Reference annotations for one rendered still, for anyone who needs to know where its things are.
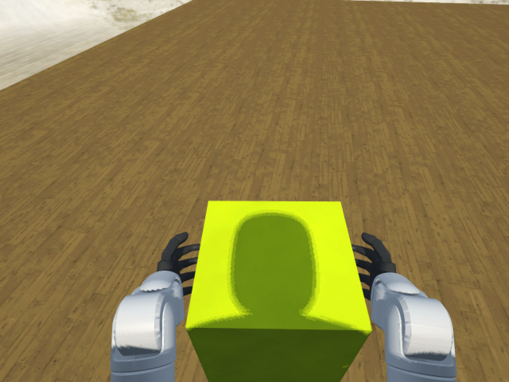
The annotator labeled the robot right hand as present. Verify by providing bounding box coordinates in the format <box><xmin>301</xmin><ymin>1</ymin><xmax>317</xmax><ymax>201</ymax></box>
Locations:
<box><xmin>352</xmin><ymin>232</ymin><xmax>397</xmax><ymax>301</ymax></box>

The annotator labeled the left robot forearm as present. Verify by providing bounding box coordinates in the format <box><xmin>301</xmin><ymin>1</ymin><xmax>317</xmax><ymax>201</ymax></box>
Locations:
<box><xmin>110</xmin><ymin>271</ymin><xmax>185</xmax><ymax>382</ymax></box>

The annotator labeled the carton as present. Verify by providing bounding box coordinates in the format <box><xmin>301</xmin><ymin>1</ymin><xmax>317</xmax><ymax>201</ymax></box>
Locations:
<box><xmin>185</xmin><ymin>201</ymin><xmax>372</xmax><ymax>382</ymax></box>

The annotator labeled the right robot forearm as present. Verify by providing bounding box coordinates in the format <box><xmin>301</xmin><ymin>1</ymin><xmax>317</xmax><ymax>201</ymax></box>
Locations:
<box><xmin>371</xmin><ymin>272</ymin><xmax>457</xmax><ymax>382</ymax></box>

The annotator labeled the robot left hand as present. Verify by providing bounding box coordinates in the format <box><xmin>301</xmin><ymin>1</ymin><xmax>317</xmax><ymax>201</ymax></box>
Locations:
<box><xmin>157</xmin><ymin>232</ymin><xmax>200</xmax><ymax>297</ymax></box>

